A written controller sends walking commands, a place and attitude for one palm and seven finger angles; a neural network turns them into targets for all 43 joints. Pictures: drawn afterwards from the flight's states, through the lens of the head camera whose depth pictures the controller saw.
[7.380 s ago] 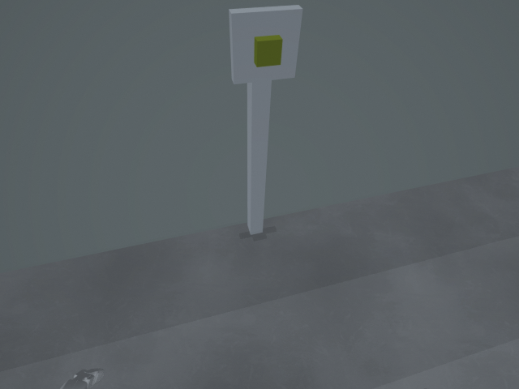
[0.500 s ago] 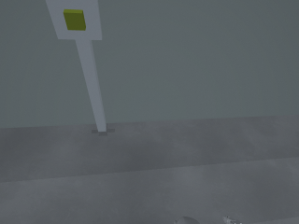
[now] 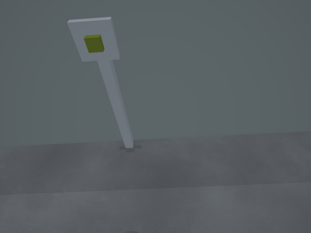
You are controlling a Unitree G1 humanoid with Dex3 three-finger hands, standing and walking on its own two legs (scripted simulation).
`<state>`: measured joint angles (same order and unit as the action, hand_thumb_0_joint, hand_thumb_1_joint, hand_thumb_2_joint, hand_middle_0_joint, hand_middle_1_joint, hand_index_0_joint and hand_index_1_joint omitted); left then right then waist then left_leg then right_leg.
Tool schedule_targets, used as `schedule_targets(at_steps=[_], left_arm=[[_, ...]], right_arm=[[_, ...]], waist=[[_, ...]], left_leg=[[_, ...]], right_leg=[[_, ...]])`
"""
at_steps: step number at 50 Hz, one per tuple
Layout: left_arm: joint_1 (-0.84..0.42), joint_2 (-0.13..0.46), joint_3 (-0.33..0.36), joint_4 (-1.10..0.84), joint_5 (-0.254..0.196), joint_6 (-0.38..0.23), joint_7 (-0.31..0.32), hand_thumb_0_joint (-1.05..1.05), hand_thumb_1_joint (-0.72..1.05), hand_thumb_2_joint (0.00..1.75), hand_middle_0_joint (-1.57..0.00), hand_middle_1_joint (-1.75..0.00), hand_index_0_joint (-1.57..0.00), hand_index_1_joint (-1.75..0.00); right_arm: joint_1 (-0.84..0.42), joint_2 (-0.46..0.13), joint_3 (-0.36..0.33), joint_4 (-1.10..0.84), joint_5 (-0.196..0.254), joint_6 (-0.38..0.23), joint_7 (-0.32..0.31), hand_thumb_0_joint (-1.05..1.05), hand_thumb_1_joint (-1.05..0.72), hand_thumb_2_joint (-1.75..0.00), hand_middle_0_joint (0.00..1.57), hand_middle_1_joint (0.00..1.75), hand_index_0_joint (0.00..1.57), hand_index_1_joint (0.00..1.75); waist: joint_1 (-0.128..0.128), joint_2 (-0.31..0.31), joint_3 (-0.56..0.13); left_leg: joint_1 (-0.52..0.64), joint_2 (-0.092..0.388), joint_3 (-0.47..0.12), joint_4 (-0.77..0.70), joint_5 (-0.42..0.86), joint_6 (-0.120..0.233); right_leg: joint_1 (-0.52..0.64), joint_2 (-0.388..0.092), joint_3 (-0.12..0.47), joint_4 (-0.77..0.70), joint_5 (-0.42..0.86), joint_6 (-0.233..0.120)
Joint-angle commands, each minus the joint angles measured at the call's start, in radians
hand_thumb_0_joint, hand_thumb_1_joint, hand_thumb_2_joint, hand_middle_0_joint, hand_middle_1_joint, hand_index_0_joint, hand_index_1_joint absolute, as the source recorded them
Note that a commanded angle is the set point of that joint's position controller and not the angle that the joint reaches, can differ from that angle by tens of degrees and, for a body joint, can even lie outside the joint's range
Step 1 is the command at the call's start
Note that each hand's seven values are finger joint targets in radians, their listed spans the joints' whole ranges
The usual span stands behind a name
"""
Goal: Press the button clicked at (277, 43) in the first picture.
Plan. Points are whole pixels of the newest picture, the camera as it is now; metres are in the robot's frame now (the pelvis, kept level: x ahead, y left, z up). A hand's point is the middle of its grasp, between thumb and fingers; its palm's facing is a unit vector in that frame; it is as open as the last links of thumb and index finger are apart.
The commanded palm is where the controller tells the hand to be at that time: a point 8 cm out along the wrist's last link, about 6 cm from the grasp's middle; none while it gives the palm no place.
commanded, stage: take the last steps up to it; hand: left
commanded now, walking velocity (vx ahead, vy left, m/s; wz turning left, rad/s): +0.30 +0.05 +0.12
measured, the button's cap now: (94, 43) +0.83 +0.29 +0.11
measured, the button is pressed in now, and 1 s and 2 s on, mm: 0 0 0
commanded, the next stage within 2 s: come to a stop and stand still in 1.00 s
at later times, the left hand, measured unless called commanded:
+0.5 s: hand out of the picture -0.02 +0.25 -0.18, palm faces +0.12 -0.98 -0.14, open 7.4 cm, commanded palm none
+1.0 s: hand (106, 170) +0.37 +0.22 -0.18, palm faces -0.01 -0.98 -0.20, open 7.4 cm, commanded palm none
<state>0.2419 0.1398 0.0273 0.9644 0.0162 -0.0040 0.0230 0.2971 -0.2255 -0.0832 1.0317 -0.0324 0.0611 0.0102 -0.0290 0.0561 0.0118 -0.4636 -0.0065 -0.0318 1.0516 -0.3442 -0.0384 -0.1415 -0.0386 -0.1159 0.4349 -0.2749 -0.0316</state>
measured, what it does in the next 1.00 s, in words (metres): walks ahead: left foot, then right foot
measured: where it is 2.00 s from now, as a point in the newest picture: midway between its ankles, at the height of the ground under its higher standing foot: (157, 231)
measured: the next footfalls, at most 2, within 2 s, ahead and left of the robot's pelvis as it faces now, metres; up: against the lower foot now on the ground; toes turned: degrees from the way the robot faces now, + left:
left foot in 0.36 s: +0.13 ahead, +0.19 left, +0.00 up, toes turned +10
right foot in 0.92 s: +0.35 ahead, -0.06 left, +0.00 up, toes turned -5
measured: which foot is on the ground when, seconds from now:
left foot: up 0.00-0.34, down 0.36-0.92, up 0.94-1.00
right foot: down 0.00-0.38, up 0.40-0.90, down 0.92-1.00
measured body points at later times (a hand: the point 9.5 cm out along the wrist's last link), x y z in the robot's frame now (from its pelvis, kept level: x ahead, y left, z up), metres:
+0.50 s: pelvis +0.09 +0.09 -0.01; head +0.09 +0.11 +0.44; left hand -0.02 +0.30 -0.17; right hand +0.19 -0.13 -0.14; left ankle +0.09 +0.18 -0.74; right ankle +0.03 -0.05 -0.67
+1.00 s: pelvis +0.26 +0.04 -0.02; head +0.28 +0.03 +0.43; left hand +0.37 +0.27 -0.16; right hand +0.14 -0.15 -0.18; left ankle +0.12 +0.17 -0.67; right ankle +0.34 -0.05 -0.74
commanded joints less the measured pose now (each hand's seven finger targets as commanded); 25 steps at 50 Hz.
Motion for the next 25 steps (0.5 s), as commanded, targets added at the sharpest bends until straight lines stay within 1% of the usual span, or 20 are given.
schedule_targets(at_steps=[1,2,5,7,8,10,11,13,14,15,16,17,18,19,20,21,22,23,24,25], left_arm=[[0.122,0.149,0.038,-0.005,0.0,-0.047,0.005,0.0,0.9,0.9,-0.2,-0.3,-0.2,-0.3],[0.147,0.144,0.037,0.006,0.003,-0.051,0.005,0.0,0.9,0.9,-0.2,-0.3,-0.2,-0.3],[0.201,0.143,0.034,0.037,0.009,-0.059,0.003,0.0,0.9,0.9,-0.2,-0.3,-0.2,-0.3],[0.22,0.155,0.036,0.054,0.014,-0.063,0.001,0.0,0.9,0.9,-0.2,-0.3,-0.2,-0.3],[0.238,0.155,0.035,0.067,0.016,-0.064,-0.001,0.0,0.9,0.9,-0.2,-0.3,-0.2,-0.3],[0.25,0.16,0.036,0.089,0.018,-0.064,-0.002,0.0,0.9,0.9,-0.2,-0.3,-0.2,-0.3],[0.257,0.167,0.036,0.102,0.02,-0.062,-0.003,0.0,0.9,0.9,-0.2,-0.3,-0.2,-0.3],[0.266,0.17,0.037,0.117,0.019,-0.057,-0.005,0.0,0.9,0.9,-0.2,-0.3,-0.2,-0.3],[0.257,0.172,0.038,0.126,0.018,-0.055,-0.005,0.0,0.9,0.9,-0.2,-0.3,-0.2,-0.3],[0.252,0.167,0.038,0.134,0.014,-0.052,-0.005,0.0,0.9,0.9,-0.2,-0.3,-0.2,-0.3],[0.239,0.164,0.038,0.14,0.009,-0.049,-0.006,0.0,0.9,0.9,-0.2,-0.3,-0.2,-0.3],[0.235,0.138,0.032,0.14,0.007,-0.045,-0.007,0.0,0.9,0.9,-0.2,-0.3,-0.2,-0.3],[0.239,0.083,0.022,0.126,0.0,-0.043,-0.013,0.0,0.9,0.9,-0.2,-0.3,-0.2,-0.3],[0.204,0.052,0.01,0.091,0.002,-0.044,-0.013,0.0,0.9,0.9,-0.2,-0.3,-0.2,-0.3],[0.154,0.078,0.018,0.071,0.007,-0.041,-0.009,0.0,0.9,0.9,-0.2,-0.3,-0.2,-0.3],[0.125,0.083,0.019,0.08,0.011,-0.034,-0.008,0.0,0.9,0.9,-0.2,-0.3,-0.2,-0.3],[0.11,0.08,0.025,0.094,0.012,-0.033,-0.016,0.0,0.9,0.9,-0.2,-0.3,-0.2,-0.3],[0.114,0.073,0.029,0.106,0.014,-0.03,-0.025,0.0,0.9,0.9,-0.2,-0.3,-0.2,-0.3],[0.143,0.053,0.027,0.119,0.014,-0.025,-0.031,0.0,0.9,0.9,-0.2,-0.3,-0.2,-0.3],[0.158,0.042,0.027,0.126,0.014,-0.022,-0.033,0.0,0.9,0.9,-0.2,-0.3,-0.2,-0.3]], right_arm=[[-0.057,-0.052,-0.01,-0.064,-0.003,-0.034,0.015,0.0,-0.9,-0.9,0.2,0.3,0.2,0.3],[-0.069,-0.047,-0.008,-0.068,-0.004,-0.035,0.016,0.0,-0.9,-0.9,0.2,0.3,0.2,0.3],[-0.112,-0.038,-0.002,-0.074,-0.002,-0.041,0.018,0.0,-0.9,-0.9,0.2,0.3,0.2,0.3],[-0.133,-0.029,0.002,-0.08,0.0,-0.047,0.022,0.0,-0.9,-0.9,0.2,0.3,0.2,0.3],[-0.156,-0.024,0.005,-0.087,0.002,-0.05,0.023,0.0,-0.9,-0.9,0.2,0.3,0.2,0.3],[-0.179,-0.009,0.014,-0.091,0.005,-0.06,0.025,0.0,-0.9,-0.9,0.2,0.3,0.2,0.3],[-0.195,-0.003,0.016,-0.096,0.008,-0.064,0.027,0.0,-0.9,-0.9,0.2,0.3,0.2,0.3],[-0.198,0.01,0.026,-0.096,0.011,-0.074,0.026,0.0,-0.9,-0.9,0.2,0.3,0.2,0.3],[-0.178,0.011,0.027,-0.09,0.013,-0.08,0.023,0.0,-0.9,-0.9,0.2,0.3,0.2,0.3],[-0.143,0.009,0.029,-0.076,0.013,-0.087,0.019,0.0,-0.9,-0.9,0.2,0.3,0.2,0.3],[-0.082,-0.006,0.026,-0.051,0.014,-0.094,0.014,0.0,-0.9,-0.9,0.2,0.3,0.2,0.3],[0.015,-0.041,0.019,-0.018,0.015,-0.104,0.003,0.0,-0.9,-0.9,0.2,0.3,0.2,0.3],[0.147,-0.138,-0.006,0.018,0.008,-0.114,-0.01,0.0,-0.9,-0.9,0.2,0.3,0.2,0.3],[0.254,-0.216,-0.022,0.043,0.009,-0.111,-0.02,0.0,-0.9,-0.9,0.2,0.3,0.2,0.3],[0.242,-0.211,-0.017,0.039,0.009,-0.101,-0.027,0.0,-0.9,-0.9,0.2,0.3,0.2,0.3],[0.183,-0.169,-0.005,0.03,0.011,-0.105,-0.033,0.0,-0.9,-0.9,0.2,0.3,0.2,0.3],[0.117,-0.115,0.008,0.017,0.012,-0.109,-0.036,0.0,-0.9,-0.9,0.2,0.3,0.2,0.3],[0.066,-0.07,0.022,0.007,0.013,-0.116,-0.035,0.0,-0.9,-0.9,0.2,0.3,0.2,0.3],[0.048,-0.048,0.029,0.004,0.015,-0.124,-0.035,0.0,-0.9,-0.9,0.2,0.3,0.2,0.3],[0.061,-0.031,0.033,0.009,0.017,-0.132,-0.037,0.0,-0.9,-0.9,0.2,0.3,0.2,0.3]], waist=[[0.062,-0.194,0.092],[0.066,-0.205,0.104],[0.08,-0.191,0.114],[0.083,-0.195,0.117],[0.09,-0.2,0.125],[0.095,-0.222,0.114],[0.1,-0.221,0.116],[0.099,-0.242,0.109],[0.085,-0.257,0.107],[0.067,-0.239,0.086],[0.035,-0.197,0.064],[-0.008,-0.103,0.021],[-0.065,0.127,-0.062],[-0.091,0.275,-0.079],[-0.087,0.153,-0.032],[-0.069,0.158,-0.001],[-0.043,0.115,0.076],[-0.016,0.072,0.116],[0.009,0.066,0.13],[0.018,0.065,0.121]], left_leg=[[-0.191,0.066,0.005,0.07,0.088,-0.013],[-0.199,0.076,0.009,0.055,0.097,-0.015],[-0.197,0.099,0.029,-0.025,0.099,-0.015],[-0.18,0.105,0.053,-0.103,0.086,-0.013],[-0.161,0.105,0.066,-0.148,0.077,-0.01],[-0.112,0.095,0.095,-0.253,0.054,-0.002],[-0.065,0.089,0.11,-0.298,0.034,0.004],[0.02,0.066,0.14,-0.382,0.016,0.016],[0.074,0.062,0.149,-0.424,0.022,0.021],[0.155,0.045,0.169,-0.492,0.054,0.024],[0.293,0.03,0.198,-0.568,0.105,0.025],[0.463,0.045,0.171,-0.626,0.094,0.031],[0.633,0.247,-0.087,-0.689,0.013,0.083],[0.676,0.43,-0.336,-0.809,0.023,0.162],[0.615,0.471,-0.343,-0.831,0.002,0.204],[0.513,0.433,-0.316,-0.855,-0.042,0.196],[0.423,0.397,-0.246,-0.869,-0.021,0.183],[0.351,0.36,-0.162,-0.881,0.052,0.168],[0.315,0.324,-0.087,-0.89,0.128,0.154],[0.313,0.296,-0.042,-0.888,0.22,0.145]], right_leg=[[0.064,-0.259,0.222,-0.273,-0.072,-0.047],[0.069,-0.265,0.226,-0.281,-0.079,-0.05],[0.081,-0.28,0.237,-0.294,-0.086,-0.069],[0.085,-0.284,0.222,-0.301,-0.1,-0.082],[0.071,-0.284,0.222,-0.305,-0.093,-0.087],[0.078,-0.28,0.192,-0.289,-0.039,-0.091],[0.054,-0.284,0.188,-0.283,-0.041,-0.092],[0.023,-0.271,0.166,-0.248,0.014,-0.09],[0.0,-0.267,0.155,-0.222,0.035,-0.086],[-0.019,-0.243,0.128,-0.18,0.051,-0.072],[-0.086,-0.217,0.096,-0.125,0.034,-0.051],[-0.17,-0.175,0.056,0.009,0.034,-0.025],[-0.32,-0.082,-0.023,0.27,-0.086,0.022],[-0.48,-0.01,-0.038,0.524,-0.324,0.049],[-0.523,-0.047,0.044,0.644,-0.314,0.027],[-0.516,-0.079,0.071,0.718,-0.252,0.023],[-0.515,-0.1,0.084,0.743,-0.167,0.024],[-0.483,-0.115,0.09,0.733,-0.094,0.03],[-0.449,-0.113,0.08,0.72,-0.039,0.038],[-0.431,-0.103,0.071,0.713,0.0,0.045]])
